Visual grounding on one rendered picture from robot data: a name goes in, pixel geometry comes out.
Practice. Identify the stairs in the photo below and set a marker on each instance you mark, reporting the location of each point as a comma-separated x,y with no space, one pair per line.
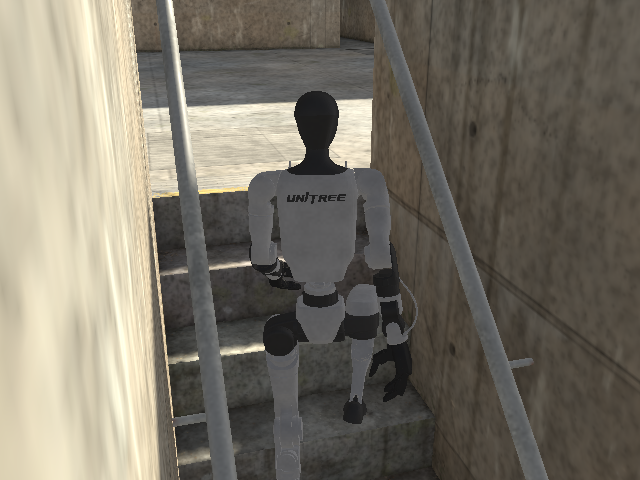
395,439

